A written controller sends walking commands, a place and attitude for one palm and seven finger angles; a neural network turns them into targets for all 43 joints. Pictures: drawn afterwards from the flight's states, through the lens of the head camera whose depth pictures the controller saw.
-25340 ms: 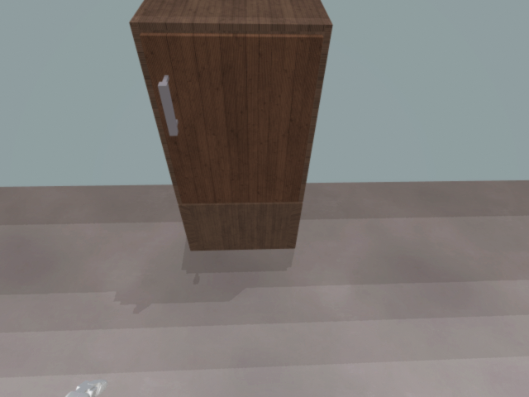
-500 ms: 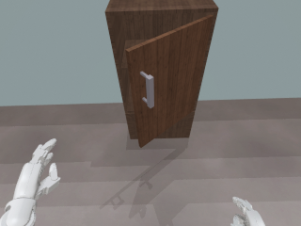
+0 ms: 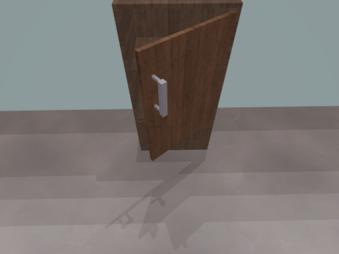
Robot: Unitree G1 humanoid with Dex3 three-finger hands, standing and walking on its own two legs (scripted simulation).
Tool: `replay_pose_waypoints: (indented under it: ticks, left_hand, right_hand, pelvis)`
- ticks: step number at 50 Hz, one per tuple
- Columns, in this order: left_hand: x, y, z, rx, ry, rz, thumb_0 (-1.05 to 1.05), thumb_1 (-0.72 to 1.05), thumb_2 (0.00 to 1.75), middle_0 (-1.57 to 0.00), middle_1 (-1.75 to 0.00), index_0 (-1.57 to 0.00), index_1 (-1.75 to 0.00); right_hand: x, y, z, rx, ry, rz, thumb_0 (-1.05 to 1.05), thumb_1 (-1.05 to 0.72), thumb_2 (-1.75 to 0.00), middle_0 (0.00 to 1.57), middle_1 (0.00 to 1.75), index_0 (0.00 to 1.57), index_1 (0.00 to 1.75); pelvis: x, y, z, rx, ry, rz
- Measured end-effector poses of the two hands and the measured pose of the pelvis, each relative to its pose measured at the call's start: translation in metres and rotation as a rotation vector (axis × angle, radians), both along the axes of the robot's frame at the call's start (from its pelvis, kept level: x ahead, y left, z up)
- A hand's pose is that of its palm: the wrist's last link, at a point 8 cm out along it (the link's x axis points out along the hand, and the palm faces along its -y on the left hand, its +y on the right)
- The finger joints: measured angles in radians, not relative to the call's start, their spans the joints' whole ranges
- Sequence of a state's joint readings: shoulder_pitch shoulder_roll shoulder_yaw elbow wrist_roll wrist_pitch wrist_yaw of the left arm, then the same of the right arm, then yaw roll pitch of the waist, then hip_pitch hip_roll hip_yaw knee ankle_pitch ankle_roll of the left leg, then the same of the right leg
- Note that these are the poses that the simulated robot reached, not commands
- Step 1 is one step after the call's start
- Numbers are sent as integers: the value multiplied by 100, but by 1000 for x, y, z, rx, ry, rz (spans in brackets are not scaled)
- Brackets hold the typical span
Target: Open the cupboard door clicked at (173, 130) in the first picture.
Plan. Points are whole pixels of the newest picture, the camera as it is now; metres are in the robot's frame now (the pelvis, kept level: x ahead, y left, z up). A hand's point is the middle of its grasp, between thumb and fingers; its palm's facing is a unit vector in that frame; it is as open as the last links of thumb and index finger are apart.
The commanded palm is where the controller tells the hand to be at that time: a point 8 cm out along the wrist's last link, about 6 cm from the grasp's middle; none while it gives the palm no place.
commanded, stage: let the arm hang, fingers relaxed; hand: left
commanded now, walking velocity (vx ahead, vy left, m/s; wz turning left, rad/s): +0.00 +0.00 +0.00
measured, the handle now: (159, 96) +0.60 +0.08 +0.00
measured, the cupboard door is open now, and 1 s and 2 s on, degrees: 39 39 39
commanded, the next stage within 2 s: look to check the result in 0.50 s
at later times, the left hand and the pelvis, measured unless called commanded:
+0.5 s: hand out of the picture +0.01 +0.14 -0.18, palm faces +0.04 -0.99 -0.14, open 7.4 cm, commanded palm none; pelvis +0.02 -0.01 +0.00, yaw -1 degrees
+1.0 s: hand out of the picture +0.01 +0.14 -0.17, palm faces +0.04 -0.99 -0.17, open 7.4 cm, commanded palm none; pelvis +0.04 -0.01 +0.00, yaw -1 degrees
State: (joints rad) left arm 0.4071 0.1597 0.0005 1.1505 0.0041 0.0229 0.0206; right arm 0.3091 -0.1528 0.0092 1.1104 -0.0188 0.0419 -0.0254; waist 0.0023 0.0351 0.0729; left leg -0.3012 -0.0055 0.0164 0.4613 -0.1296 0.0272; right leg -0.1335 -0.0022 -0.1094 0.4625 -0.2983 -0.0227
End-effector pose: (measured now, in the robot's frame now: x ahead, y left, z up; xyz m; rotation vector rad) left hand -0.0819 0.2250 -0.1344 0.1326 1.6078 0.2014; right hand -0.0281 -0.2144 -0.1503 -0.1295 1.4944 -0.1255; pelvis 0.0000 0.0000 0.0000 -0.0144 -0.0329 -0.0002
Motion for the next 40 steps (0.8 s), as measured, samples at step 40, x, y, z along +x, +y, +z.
replay_pose_waypoints:
  ticks: [40]
  left_hand:
    - [79,-25,-8,-30,-116,-13,0,91,90,-19,-30,-19,-30]
  right_hand:
    - [47,-4,2,-8,-40,-12,1,-92,-90,20,30,20,30]
  pelvis:
    - [36,-8,3,19,6,-11]
